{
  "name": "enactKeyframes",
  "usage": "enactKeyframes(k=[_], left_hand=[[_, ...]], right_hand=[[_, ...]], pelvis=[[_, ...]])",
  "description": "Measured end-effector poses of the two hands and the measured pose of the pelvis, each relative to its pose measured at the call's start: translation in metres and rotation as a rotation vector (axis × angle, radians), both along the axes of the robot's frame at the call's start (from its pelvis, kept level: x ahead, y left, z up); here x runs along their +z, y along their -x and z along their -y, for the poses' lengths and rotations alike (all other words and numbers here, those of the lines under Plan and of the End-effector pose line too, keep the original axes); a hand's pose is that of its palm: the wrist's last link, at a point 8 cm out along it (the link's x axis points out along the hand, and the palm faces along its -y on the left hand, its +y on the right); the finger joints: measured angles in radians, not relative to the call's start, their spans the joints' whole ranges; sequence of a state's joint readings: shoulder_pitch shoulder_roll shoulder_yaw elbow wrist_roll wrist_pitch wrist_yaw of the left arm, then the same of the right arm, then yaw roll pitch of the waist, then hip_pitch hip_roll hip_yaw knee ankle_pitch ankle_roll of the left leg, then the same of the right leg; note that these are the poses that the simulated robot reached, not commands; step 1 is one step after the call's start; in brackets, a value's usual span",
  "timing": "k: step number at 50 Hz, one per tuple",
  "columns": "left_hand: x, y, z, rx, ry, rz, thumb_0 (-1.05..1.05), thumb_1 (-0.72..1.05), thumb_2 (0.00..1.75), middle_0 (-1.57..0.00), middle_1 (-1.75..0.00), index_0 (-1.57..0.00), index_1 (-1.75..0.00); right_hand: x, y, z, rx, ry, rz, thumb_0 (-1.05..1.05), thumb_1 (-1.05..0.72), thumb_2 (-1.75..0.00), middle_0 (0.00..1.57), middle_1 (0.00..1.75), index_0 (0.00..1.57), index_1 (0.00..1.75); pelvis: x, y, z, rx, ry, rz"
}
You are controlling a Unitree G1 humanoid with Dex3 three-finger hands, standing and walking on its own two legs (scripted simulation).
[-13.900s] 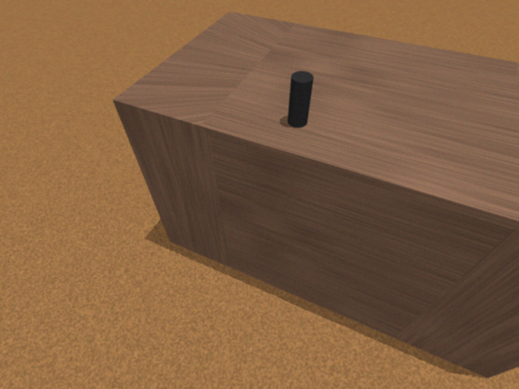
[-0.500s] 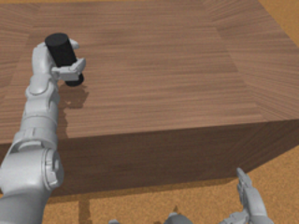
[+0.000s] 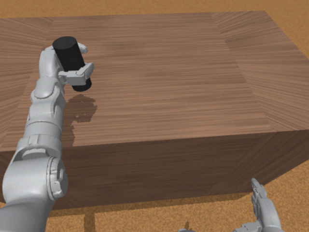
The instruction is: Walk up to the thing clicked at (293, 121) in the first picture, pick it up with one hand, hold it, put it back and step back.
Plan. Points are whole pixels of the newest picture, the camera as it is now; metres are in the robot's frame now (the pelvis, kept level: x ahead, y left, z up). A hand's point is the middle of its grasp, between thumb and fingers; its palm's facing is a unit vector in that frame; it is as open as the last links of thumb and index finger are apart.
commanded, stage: lift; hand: left
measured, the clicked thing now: (74, 66) +0.49 +0.16 +0.16
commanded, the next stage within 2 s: hold in 1.14 s
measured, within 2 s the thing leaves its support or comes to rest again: neither
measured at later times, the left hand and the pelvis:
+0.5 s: hand (56, 63) +0.41 +0.16 +0.24, palm faces +0.05 -1.00 -0.04, open 7.0 cm; pelvis +0.00 -0.01 +0.01, yaw +2 degrees
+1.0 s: hand (37, 70) +0.35 +0.16 +0.27, palm faces +0.04 -1.00 -0.03, open 7.0 cm; pelvis -0.02 -0.01 +0.02, yaw +2 degrees
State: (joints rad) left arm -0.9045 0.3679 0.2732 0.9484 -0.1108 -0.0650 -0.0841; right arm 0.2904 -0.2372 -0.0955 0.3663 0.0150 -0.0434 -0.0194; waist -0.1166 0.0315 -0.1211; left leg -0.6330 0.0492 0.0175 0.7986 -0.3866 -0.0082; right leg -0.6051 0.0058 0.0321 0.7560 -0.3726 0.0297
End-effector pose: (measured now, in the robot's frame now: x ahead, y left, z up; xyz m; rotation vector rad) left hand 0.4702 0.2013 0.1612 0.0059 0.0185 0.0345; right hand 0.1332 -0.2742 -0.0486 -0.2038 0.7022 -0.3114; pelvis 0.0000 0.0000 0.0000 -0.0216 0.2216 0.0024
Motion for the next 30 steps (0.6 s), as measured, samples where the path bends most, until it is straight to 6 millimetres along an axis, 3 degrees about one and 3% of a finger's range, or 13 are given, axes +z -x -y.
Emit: enactKeyframes(k=[10, 23, 30], left_hand=[[0.026, 0.024, -0.002, 0.008, -0.015, 0.048, 0.01, -0.08, 1.19, -0.92, -1.13, -0.92, -1.13], [0.072, 0.075, -0.009, 0.013, -0.038, 0.073, 0.01, -0.08, 1.19, -0.92, -1.13, -0.92, -1.13], [0.088, 0.102, -0.011, 0.014, -0.033, 0.062, 0.01, -0.08, 1.19, -0.92, -1.13, -0.92, -1.13]], right_hand=[[-0.001, -0.010, -0.007, 0.018, -0.038, 0.030, -0.01, 0.53, -0.05, 0.05, 0.05, 0.05, 0.05], [0.000, -0.024, -0.024, 0.094, -0.103, 0.081, -0.01, 0.54, -0.05, 0.05, 0.05, 0.05, 0.05], [0.003, -0.024, -0.020, 0.111, -0.100, 0.101, -0.01, 0.54, -0.05, 0.05, 0.05, 0.05, 0.05]], pelvis=[[0.005, -0.006, 0.002, 0.006, -0.003, 0.048], [0.013, -0.006, 0.007, 0.029, -0.018, 0.129], [0.016, -0.001, 0.010, 0.039, -0.026, 0.163]])
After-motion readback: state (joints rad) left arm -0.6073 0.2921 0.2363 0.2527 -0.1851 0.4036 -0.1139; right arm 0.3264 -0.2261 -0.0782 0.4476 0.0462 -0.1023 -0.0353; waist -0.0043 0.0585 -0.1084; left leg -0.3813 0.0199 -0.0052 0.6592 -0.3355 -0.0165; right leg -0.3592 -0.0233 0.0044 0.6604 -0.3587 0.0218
